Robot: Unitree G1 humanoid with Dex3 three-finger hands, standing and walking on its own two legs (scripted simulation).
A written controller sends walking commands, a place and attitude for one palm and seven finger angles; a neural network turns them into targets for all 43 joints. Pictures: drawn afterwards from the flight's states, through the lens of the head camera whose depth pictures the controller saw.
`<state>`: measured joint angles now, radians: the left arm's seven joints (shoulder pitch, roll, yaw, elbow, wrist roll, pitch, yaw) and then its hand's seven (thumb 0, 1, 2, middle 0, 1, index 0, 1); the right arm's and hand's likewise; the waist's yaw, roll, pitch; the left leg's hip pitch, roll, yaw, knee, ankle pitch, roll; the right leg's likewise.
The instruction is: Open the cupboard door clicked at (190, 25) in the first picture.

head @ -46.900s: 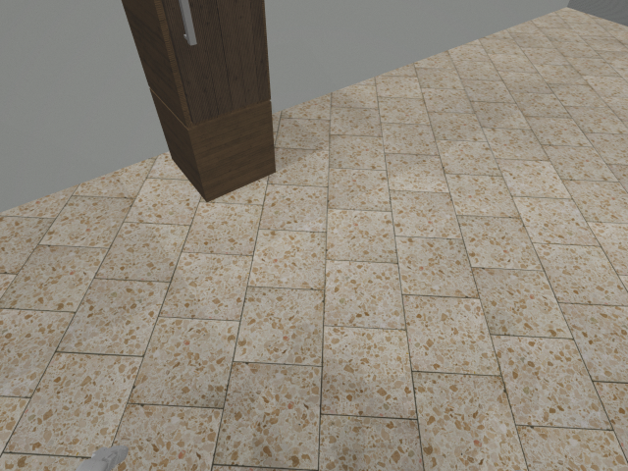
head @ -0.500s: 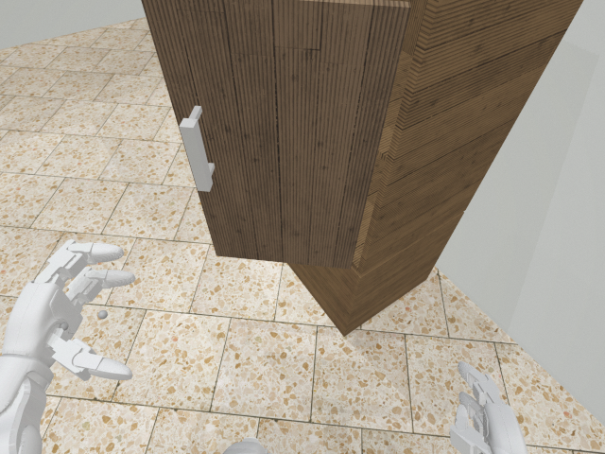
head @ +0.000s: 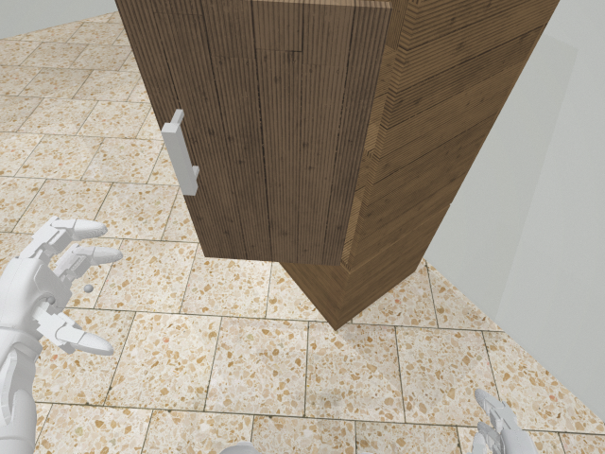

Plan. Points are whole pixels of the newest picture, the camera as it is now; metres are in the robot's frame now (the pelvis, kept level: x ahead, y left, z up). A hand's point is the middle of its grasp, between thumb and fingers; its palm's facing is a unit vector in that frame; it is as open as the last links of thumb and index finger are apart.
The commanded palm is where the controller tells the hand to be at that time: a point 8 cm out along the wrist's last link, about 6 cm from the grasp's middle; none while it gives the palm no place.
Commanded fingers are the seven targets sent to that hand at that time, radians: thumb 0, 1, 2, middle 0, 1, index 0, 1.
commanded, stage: raise the hand with hooked fingers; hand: left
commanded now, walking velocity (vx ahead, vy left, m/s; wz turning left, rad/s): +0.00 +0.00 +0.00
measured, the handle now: (184, 153) +0.55 +0.22 +0.06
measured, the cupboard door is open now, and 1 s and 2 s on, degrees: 50 50 50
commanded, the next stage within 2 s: move the hooked fingers beside the handle in 0.24 s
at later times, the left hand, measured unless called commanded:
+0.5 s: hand (89, 283) +0.30 +0.28 +0.07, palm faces +0.02 -1.00 -0.02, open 14.0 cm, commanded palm +0.28 +0.32 +0.08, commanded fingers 0.00 -0.50 0.30 -0.30 -1.20 -0.30 -1.20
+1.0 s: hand (114, 233) +0.37 +0.27 +0.07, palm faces -0.01 -1.00 -0.01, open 14.0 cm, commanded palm +0.35 +0.32 +0.07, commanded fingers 0.00 -0.50 0.30 -0.30 -1.20 -0.30 -1.20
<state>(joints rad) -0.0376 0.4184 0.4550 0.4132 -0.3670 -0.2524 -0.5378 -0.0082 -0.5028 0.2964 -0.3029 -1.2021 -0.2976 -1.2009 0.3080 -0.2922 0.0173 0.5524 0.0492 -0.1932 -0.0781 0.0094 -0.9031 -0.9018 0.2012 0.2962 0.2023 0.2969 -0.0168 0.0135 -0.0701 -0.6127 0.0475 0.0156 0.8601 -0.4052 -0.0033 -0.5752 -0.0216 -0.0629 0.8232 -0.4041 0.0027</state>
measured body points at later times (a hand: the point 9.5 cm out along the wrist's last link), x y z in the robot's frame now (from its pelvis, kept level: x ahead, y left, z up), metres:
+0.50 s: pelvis +0.00 +0.00 +0.00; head +0.05 +0.00 +0.45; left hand +0.29 +0.33 +0.08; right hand +0.15 -0.25 -0.08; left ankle +0.01 +0.12 -0.70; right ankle +0.00 -0.12 -0.70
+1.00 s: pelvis +0.00 +0.00 -0.01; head +0.08 +0.01 +0.44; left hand +0.37 +0.33 +0.08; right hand +0.09 -0.27 -0.10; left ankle +0.01 +0.12 -0.70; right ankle +0.00 -0.12 -0.70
